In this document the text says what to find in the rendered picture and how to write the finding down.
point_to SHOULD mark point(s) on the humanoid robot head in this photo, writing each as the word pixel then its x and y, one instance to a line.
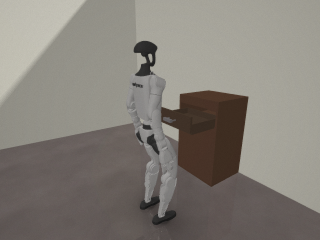
pixel 145 48

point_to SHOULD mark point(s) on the cabinet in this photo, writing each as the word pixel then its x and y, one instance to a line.
pixel 213 155

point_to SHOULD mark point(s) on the right robot thigh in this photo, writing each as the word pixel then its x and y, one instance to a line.
pixel 169 173

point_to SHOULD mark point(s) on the robot left hand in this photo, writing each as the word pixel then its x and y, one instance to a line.
pixel 136 131

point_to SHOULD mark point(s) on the handle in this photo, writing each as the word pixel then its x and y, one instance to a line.
pixel 167 119

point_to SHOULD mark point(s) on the robot right forearm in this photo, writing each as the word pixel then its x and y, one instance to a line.
pixel 159 136

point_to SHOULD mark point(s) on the robot left forearm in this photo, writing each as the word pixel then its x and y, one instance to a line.
pixel 134 117

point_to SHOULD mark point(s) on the robot right upper arm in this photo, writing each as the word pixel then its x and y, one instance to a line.
pixel 157 85

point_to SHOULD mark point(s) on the drawer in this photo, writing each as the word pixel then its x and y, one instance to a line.
pixel 189 120

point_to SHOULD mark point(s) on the robot left upper arm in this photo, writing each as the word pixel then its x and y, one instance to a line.
pixel 130 102

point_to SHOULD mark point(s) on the robot right hand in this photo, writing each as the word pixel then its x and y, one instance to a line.
pixel 164 158

